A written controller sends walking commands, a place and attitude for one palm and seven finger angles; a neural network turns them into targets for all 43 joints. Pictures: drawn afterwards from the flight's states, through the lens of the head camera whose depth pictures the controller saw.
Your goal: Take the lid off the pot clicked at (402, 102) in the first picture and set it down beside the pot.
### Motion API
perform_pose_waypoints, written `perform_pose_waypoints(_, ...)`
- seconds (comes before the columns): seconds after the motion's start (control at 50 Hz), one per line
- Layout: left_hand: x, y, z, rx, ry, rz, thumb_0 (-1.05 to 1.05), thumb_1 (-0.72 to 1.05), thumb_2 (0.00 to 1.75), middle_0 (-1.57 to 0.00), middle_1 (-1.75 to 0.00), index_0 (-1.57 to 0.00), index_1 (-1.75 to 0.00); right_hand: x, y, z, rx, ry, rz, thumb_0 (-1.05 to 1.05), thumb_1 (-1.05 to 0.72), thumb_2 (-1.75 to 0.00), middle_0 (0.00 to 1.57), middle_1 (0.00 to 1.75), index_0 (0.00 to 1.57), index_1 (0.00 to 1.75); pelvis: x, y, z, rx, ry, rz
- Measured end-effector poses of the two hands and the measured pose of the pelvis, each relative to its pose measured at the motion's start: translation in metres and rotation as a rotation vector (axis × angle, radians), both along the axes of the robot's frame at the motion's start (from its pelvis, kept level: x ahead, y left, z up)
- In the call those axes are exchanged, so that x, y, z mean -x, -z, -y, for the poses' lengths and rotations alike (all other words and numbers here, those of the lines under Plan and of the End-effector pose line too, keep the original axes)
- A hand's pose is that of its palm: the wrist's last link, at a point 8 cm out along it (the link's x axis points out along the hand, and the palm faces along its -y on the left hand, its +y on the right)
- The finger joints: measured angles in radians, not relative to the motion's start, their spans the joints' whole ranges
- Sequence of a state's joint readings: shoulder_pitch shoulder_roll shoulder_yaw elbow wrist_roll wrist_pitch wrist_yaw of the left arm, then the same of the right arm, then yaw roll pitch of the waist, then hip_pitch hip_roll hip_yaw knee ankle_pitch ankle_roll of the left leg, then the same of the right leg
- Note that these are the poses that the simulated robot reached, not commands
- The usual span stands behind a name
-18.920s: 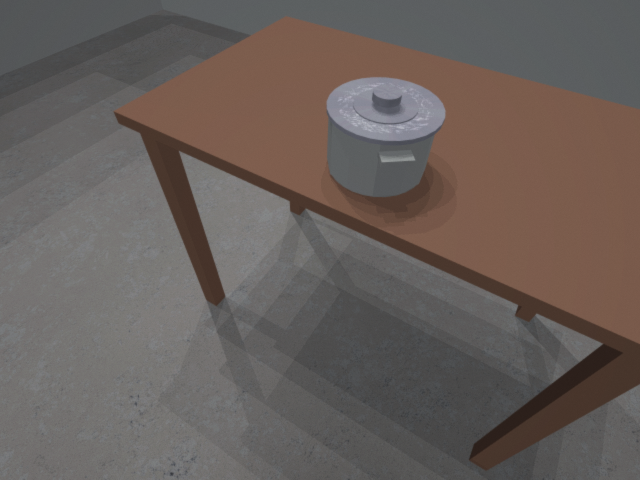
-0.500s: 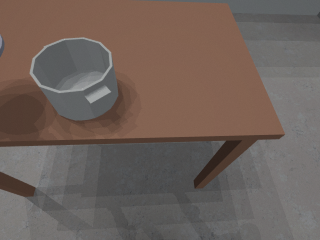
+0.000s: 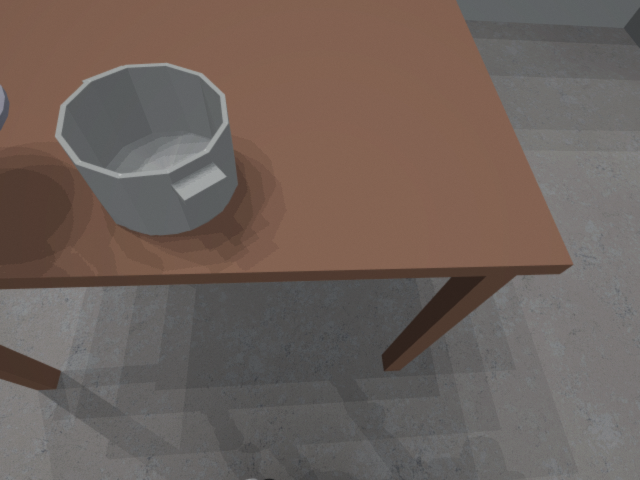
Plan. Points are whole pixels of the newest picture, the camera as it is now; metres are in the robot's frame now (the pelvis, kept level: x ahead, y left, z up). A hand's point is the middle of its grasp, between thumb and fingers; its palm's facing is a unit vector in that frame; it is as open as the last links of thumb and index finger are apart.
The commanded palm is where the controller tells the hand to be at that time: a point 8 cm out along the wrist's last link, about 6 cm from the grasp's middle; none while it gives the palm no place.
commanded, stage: lower the lid onto the table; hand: left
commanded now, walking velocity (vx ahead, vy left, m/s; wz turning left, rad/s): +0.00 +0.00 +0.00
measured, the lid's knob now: out of the picture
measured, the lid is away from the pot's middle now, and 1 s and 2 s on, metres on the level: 0.23 0.21 0.23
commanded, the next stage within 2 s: open the fingers wide in 1.64 s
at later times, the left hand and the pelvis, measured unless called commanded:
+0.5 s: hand out of the picture +0.47 +0.37 +0.17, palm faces -0.39 -0.31 -0.87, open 7.9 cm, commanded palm +0.55 +0.37 +0.24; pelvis -0.01 +0.01 -0.01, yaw -1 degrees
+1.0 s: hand out of the picture +0.46 +0.36 +0.13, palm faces -0.44 -0.29 -0.85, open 7.9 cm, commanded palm +0.55 +0.38 +0.20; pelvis -0.01 +0.01 -0.01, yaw -1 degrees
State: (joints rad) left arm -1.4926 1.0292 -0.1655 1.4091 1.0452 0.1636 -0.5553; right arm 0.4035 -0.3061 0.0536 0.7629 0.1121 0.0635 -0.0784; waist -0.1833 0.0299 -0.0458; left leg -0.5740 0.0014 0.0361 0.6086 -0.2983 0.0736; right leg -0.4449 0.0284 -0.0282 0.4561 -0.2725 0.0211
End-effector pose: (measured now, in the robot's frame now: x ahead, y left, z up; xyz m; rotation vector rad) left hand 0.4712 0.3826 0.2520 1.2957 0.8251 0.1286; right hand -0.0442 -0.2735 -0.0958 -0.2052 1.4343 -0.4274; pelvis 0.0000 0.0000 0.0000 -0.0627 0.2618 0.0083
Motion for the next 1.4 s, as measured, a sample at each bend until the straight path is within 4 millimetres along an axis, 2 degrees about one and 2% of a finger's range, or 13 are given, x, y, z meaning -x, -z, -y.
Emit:
perform_pose_waypoints(0.32,-0.008,0.017,0.009,0.034,0.073,0.005,-0.04,0.31,0.70,-0.69,-1.05,-0.55,-0.94,0.001,0.002,-0.004,0.019,0.008,0.022,0.01,-0.91,-0.90,0.20,0.30,0.21,0.30,0.004,0.004,-0.004,0.008,0.006,-0.014)
perform_pose_waypoints(0.7,0.001,0.037,0.007,0.019,0.089,-0.032,-0.04,0.31,0.70,-0.69,-1.05,-0.55,-0.94,0.020,0.005,-0.007,0.021,0.020,-0.023,0.01,-0.91,-0.90,0.21,0.30,0.21,0.30,0.011,0.008,-0.005,0.016,0.001,-0.023)
perform_pose_waypoints(0.96,0.000,0.058,0.014,0.044,0.141,-0.045,-0.04,0.31,0.70,-0.69,-1.05,-0.55,-0.94,0.017,0.005,-0.004,0.049,0.021,0.002,0.01,-0.91,-0.90,0.21,0.30,0.21,0.30,0.014,0.011,-0.006,0.017,0.011,-0.025)
perform_pose_waypoints(1.4,-0.002,0.088,-0.004,0.048,0.151,-0.071,-0.04,0.31,0.70,-0.68,-1.05,-0.54,-0.94,0.022,0.009,-0.017,0.059,0.029,-0.043,0.01,-0.91,-0.90,0.21,0.30,0.21,0.30,0.014,0.019,-0.017,0.034,0.009,-0.060)
